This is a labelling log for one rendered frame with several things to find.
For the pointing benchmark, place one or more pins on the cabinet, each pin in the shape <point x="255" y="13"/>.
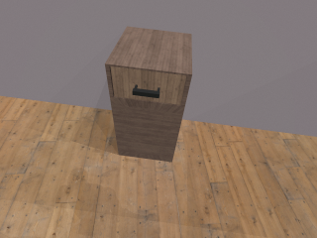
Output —
<point x="149" y="129"/>

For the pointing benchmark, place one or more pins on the handle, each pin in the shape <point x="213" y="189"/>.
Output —
<point x="145" y="92"/>

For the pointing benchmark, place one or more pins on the drawer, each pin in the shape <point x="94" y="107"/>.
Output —
<point x="170" y="85"/>

